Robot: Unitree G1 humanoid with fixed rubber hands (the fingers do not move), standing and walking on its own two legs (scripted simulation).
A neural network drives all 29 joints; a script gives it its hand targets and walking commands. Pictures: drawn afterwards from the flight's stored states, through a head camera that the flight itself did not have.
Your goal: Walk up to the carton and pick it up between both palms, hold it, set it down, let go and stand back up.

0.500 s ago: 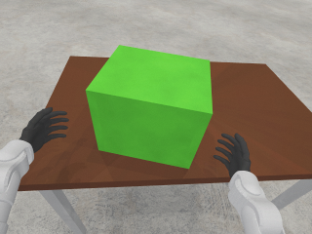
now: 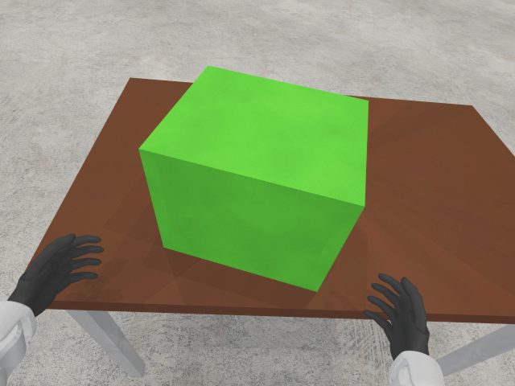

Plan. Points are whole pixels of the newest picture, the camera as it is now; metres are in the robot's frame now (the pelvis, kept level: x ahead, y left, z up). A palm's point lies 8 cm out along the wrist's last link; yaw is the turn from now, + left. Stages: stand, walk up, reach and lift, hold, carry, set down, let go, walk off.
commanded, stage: set down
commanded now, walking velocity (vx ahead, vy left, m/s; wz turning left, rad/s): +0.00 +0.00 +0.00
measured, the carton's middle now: (261, 177) +0.45 +0.05 +0.07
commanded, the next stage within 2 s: let go in 1.62 s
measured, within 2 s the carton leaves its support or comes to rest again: neither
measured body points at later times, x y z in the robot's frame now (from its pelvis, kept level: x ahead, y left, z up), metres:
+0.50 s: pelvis +0.01 -0.02 +0.00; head +0.02 -0.02 +0.45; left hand +0.18 +0.30 +0.02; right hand +0.20 -0.20 -0.02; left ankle +0.04 +0.11 -0.74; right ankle -0.05 -0.15 -0.74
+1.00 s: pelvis +0.00 -0.02 +0.00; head -0.01 -0.05 +0.45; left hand +0.18 +0.29 +0.02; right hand +0.20 -0.20 -0.05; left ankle +0.04 +0.10 -0.74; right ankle -0.05 -0.15 -0.74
